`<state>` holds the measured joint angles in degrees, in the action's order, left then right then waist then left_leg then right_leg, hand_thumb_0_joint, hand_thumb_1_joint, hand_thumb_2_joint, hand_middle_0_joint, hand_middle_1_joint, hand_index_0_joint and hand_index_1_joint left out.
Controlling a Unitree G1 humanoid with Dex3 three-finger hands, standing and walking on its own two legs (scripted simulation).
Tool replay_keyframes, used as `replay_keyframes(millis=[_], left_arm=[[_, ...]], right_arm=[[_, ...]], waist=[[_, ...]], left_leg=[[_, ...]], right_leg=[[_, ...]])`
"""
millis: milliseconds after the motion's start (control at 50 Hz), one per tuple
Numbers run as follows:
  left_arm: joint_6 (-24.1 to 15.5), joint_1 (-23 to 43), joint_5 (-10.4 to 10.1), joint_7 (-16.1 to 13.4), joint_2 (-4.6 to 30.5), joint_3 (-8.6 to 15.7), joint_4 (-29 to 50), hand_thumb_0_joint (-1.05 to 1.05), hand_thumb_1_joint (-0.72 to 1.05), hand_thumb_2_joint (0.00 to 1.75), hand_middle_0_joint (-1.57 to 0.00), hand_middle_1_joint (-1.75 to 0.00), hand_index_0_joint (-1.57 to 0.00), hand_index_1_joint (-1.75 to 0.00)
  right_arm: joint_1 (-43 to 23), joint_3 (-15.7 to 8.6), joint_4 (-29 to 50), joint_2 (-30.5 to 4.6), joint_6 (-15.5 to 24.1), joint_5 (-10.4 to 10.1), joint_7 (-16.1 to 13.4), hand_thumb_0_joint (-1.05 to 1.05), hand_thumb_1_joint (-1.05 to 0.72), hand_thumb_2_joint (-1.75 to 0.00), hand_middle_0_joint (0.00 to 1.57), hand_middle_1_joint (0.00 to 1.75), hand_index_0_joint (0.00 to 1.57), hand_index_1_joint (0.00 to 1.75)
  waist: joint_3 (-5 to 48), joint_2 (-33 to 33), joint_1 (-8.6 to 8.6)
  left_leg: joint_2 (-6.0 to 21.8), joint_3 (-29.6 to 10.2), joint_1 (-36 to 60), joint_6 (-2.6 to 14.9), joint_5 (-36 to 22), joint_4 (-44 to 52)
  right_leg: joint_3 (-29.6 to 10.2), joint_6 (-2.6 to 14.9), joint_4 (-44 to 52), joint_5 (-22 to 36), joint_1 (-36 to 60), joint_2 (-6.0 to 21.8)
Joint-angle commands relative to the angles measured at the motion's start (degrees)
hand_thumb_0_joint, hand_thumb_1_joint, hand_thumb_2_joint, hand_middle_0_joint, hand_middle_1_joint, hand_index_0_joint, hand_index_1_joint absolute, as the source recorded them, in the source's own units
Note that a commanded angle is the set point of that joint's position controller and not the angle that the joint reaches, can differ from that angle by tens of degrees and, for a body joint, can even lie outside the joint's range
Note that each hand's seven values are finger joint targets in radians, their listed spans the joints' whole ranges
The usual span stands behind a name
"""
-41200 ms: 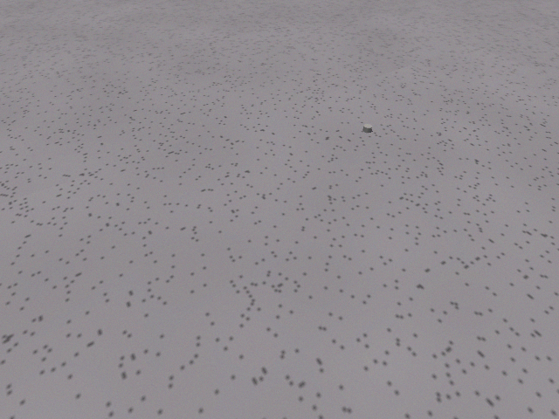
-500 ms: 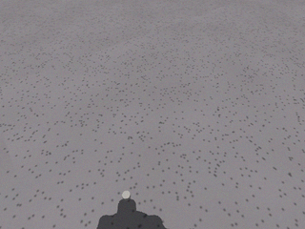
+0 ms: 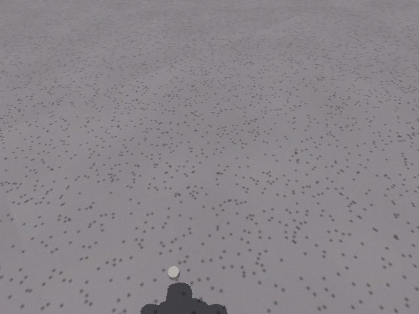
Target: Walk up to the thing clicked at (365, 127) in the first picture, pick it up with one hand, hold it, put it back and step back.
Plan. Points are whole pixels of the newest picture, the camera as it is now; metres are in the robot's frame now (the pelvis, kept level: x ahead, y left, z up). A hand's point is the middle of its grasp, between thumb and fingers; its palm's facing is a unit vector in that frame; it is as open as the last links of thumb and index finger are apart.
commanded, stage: stand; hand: left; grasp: from above
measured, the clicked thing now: (173, 273) +0.49 +0.20 -0.76
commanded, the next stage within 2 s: step back in 1.50 s
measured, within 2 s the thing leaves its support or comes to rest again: neither
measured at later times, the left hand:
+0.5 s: hand out of the picture +0.08 +0.23 -0.16, palm faces +0.00 -0.95 -0.32, open 7.4 cm
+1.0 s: hand out of the picture +0.10 +0.22 -0.16, palm faces -0.01 -0.95 -0.32, open 7.4 cm
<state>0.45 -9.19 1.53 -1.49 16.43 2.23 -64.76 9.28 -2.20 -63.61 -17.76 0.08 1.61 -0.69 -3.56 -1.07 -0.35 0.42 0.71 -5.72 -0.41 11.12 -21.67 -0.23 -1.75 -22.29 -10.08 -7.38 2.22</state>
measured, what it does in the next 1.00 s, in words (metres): stands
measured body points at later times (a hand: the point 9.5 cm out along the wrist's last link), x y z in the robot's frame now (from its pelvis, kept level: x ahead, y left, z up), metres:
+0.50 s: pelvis +0.01 -0.01 +0.00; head +0.02 -0.02 +0.45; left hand +0.08 +0.28 -0.14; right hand +0.06 -0.29 -0.14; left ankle +0.01 +0.12 -0.74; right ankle +0.03 -0.14 -0.74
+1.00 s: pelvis +0.02 -0.01 +0.00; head +0.03 -0.01 +0.45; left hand +0.10 +0.27 -0.13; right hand +0.07 -0.29 -0.14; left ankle +0.01 +0.12 -0.74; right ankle +0.03 -0.14 -0.74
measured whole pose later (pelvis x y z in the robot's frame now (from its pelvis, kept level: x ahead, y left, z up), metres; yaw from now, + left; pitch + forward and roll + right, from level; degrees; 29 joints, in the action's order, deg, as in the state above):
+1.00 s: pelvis +0.02 -0.01 +0.00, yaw -1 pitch -3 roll +0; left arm 0.3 -6.4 0.8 -0.7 16.3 1.6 -64.9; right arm 7.6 -1.0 -65.3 -17.4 0.4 1.2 -0.4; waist -3.3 -0.7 0.3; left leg 1.5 1.8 -5.1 -1.2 12.0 -20.0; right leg -1.3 -1.1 -21.6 -11.0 -7.8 1.1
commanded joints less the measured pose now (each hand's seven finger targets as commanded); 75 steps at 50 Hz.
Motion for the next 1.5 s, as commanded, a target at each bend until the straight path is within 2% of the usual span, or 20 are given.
replay_keyframes(millis=[0,60,80,180,220,320,420,500,520,580,620,700,720,880,1040,1120,1240,1380,1460,1480], left_arm=[[-1.4,1.8,0.0,-0.3,11.5,1.5,2.9,0.00,0.90,0.90,-0.20,-0.30,-0.20,-0.30],[-1.7,3.0,-0.1,-0.4,12.1,1.6,3.3,0.00,0.90,0.90,-0.20,-0.30,-0.20,-0.30],[-1.6,3.4,-0.2,-0.4,12.3,1.8,3.1,0.00,0.90,0.90,-0.20,-0.30,-0.20,-0.30],[-1.4,3.2,-0.4,-0.1,11.9,1.5,2.6,0.00,0.90,0.90,-0.20,-0.30,-0.20,-0.30],[-1.5,3.4,-0.4,0.0,12.2,1.5,2.8,0.00,0.90,0.90,-0.20,-0.30,-0.20,-0.30],[-1.6,3.2,-0.5,0.0,11.8,1.3,2.5,0.00,0.90,0.90,-0.20,-0.30,-0.20,-0.30],[-1.5,3.4,-0.6,0.1,11.2,1.0,2.4,0.00,0.90,0.90,-0.20,-0.30,-0.20,-0.30],[-1.5,3.9,-0.7,0.0,11.1,1.1,2.5,0.00,0.90,0.90,-0.20,-0.30,-0.20,-0.30],[-1.4,3.4,-0.8,0.0,10.3,0.8,2.2,0.00,0.90,0.90,-0.20,-0.30,-0.20,-0.30],[-1.5,4.3,-0.7,0.0,11.4,1.2,2.8,0.00,0.90,0.90,-0.20,-0.30,-0.20,-0.30],[-1.2,3.8,-0.8,0.0,9.9,0.8,2.3,0.00,0.90,0.90,-0.20,-0.30,-0.20,-0.30],[-1.5,3.8,-0.8,0.0,10.9,1.0,2.8,0.00,0.90,0.90,-0.20,-0.30,-0.20,-0.30],[-1.3,4.0,-0.8,0.0,10.2,0.8,2.5,0.00,0.90,0.90,-0.20,-0.30,-0.20,-0.30],[-1.6,4.8,-0.7,0.1,11.6,1.2,3.2,0.00,0.90,0.90,-0.20,-0.30,-0.20,-0.30],[-2.0,4.9,-0.6,0.2,12.4,1.3,3.6,0.00,0.90,0.90,-0.20,-0.30,-0.20,-0.30],[-1.9,4.9,-0.8,0.3,12.7,1.2,3.5,0.00,0.90,0.90,-0.20,-0.30,-0.20,-0.30],[-2.0,5.2,-0.8,0.5,13.1,1.0,3.8,0.00,0.90,0.90,-0.20,-0.30,-0.20,-0.30],[-2.1,5.4,-1.0,0.6,14.0,0.8,3.9,0.00,0.90,0.90,-0.20,-0.30,-0.20,-0.30],[-2.2,4.9,-1.0,0.6,13.9,0.6,3.8,0.00,0.90,0.90,-0.20,-0.30,-0.20,-0.30],[-1.6,5.4,-2.1,0.5,18.9,2.6,5.9,0.00,0.90,0.90,-0.20,-0.30,-0.20,-0.30]], right_arm=[[-2.1,-1.6,2.9,-10.4,1.1,-0.2,-0.6,0.00,-0.90,-0.90,0.20,0.30,0.20,0.30],[-2.3,-1.5,2.8,-10.5,1.2,-0.3,-0.5,0.00,-0.90,-0.90,0.20,0.30,0.20,0.30],[-2.3,-1.5,2.5,-10.7,1.0,-0.3,-0.6,0.00,-0.90,-0.90,0.20,0.30,0.20,0.30],[-2.0,-1.1,2.0,-10.8,1.0,-0.3,-0.6,0.00,-0.90,-0.90,0.20,0.30,0.20,0.30],[-2.4,-1.1,2.3,-11.2,1.3,-0.4,-0.5,0.00,-0.90,-0.90,0.20,0.30,0.20,0.30],[-2.4,-1.1,1.8,-11.2,1.3,-0.5,-0.6,0.00,-0.90,-0.90,0.20,0.30,0.20,0.30],[-2.5,-0.5,1.3,-10.4,1.0,-0.6,-0.5,0.00,-0.90,-0.90,0.20,0.30,0.20,0.30],[-1.9,-0.5,1.1,-10.2,1.0,-0.6,-0.5,0.00,-0.90,-0.90,0.20,0.30,0.20,0.30],[-2.0,-0.4,0.9,-9.7,1.0,-0.7,-0.6,0.00,-0.90,-0.90,0.20,0.30,0.20,0.30],[-2.2,-0.6,1.1,-10.7,1.2,-0.6,-0.7,0.00,-0.90,-0.90,0.20,0.30,0.20,0.30],[-1.7,-0.2,0.6,-9.0,0.9,-0.7,-0.7,0.00,-0.90,-0.90,0.20,0.30,0.20,0.30],[-2.5,-0.7,1.0,-10.7,1.2,-0.6,-0.7,0.00,-0.90,-0.90,0.20,0.30,0.20,0.30],[-2.4,-0.4,0.7,-9.5,1.1,-0.7,-0.7,0.00,-0.90,-0.90,0.20,0.30,0.20,0.30],[-2.9,-0.8,1.0,-10.6,1.3,-0.5,-0.6,0.00,-0.90,-0.90,0.20,0.30,0.20,0.30],[-3.7,-1.0,1.8,-11.3,1.5,-0.6,-0.4,0.00,-0.90,-0.90,0.20,0.30,0.20,0.30],[-3.9,-0.9,1.8,-11.6,1.4,-0.6,-0.3,0.00,-0.90,-0.90,0.20,0.30,0.20,0.30],[-3.8,-0.8,1.8,-12.5,1.4,-0.6,-0.2,0.00,-0.90,-0.90,0.20,0.30,0.20,0.30],[-4.4,-0.8,1.7,-12.8,1.4,-0.7,0.0,0.00,-0.90,-0.90,0.20,0.30,0.20,0.30],[-4.4,-0.8,1.6,-13.1,1.4,-0.7,0.1,0.00,-0.90,-0.90,0.20,0.30,0.20,0.30],[-6.2,-1.9,3.3,-16.6,0.5,-1.7,0.2,0.00,-0.90,-0.90,0.20,0.30,0.20,0.30]], waist=[[-1.1,1.2,-0.06],[0.9,1.4,0.15],[0.1,1.4,0.15],[-0.1,0.7,0.21],[1.8,0.6,0.20],[2.8,1.0,0.24],[1.8,1.9,0.17],[3.6,1.4,0.51],[3.3,1.5,0.39],[3.7,0.8,0.53],[4.0,1.4,0.59],[4.2,0.8,0.34],[3.3,1.3,0.39],[2.8,0.8,0.46],[4.4,1.3,0.54],[3.2,1.5,0.50],[3.0,0.8,0.59],[3.5,1.6,0.70],[3.7,0.7,0.56],[-1.1,2.5,0.57]], left_leg=[[5.3,-5.7,-3.2,1.33,5.2,6.2],[5.5,-5.2,-1.9,1.35,0.6,5.3],[5.4,-5.2,-2.7,1.41,3.1,5.5],[5.7,-5.2,-3.2,1.41,4.1,6.2],[5.9,-4.9,-1.5,1.33,-0.3,5.5],[6.3,-4.8,0.1,1.36,-2.8,4.9],[5.9,-4.3,-0.8,1.36,-1.3,5.1],[6.2,-4.1,0.5,1.17,-5.5,4.5],[6.2,-3.9,0.6,1.19,-5.1,4.5],[6.6,-3.9,-0.1,1.15,-6.6,4.5],[6.5,-3.6,0.4,1.21,-6.0,4.5],[6.5,-3.5,1.1,0.93,-9.0,4.0],[6.4,-3.5,0.3,0.93,-7.0,4.6],[6.7,-3.7,-0.6,0.95,-4.5,5.5],[6.9,-3.7,1.4,1.18,-6.5,5.0],[7.1,-3.9,1.6,1.06,-4.7,5.6],[7.0,-3.7,0.3,1.09,-3.5,5.8],[7.3,-3.6,2.3,0.86,-5.5,5.7],[7.3,-3.5,1.7,1.03,-5.5,5.9],[6.9,-4.5,-2.4,2.16,-13.8,0.2]], right_leg=[[-5.0,2.15,6.0,-3.8,-3.1,3.9],[-5.1,2.36,5.6,-0.8,-1.8,4.3],[-5.4,2.20,5.9,-2.2,-2.1,4.2],[-5.6,2.47,5.8,-2.3,-1.9,4.1],[-5.5,2.79,5.2,1.0,-1.1,4.5],[-5.1,2.72,4.8,3.4,-1.2,4.3],[-5.4,2.48,5.6,2.7,-1.8,4.1],[-5.1,2.74,4.2,7.9,-0.5,4.4],[-4.9,2.66,4.1,7.6,-0.9,4.1],[-5.0,2.56,3.5,9.3,0.2,4.4],[-4.9,2.64,3.5,8.6,-0.1,4.1],[-4.8,2.62,3.2,11.0,-0.1,4.3],[-4.9,2.62,3.5,9.1,-0.6,4.0],[-5.2,2.55,4.0,6.7,-0.8,4.1],[-5.2,2.65,3.8,9.2,-0.6,4.4],[-5.5,2.79,4.4,6.3,-1.8,4.3],[-5.7,2.64,5.1,6.3,-1.0,4.3],[-5.7,2.90,5.0,7.3,-1.6,4.3],[-5.8,2.78,5.2,9.0,-0.8,4.4],[-7.2,3.23,0.5,20.8,-4.5,4.2]])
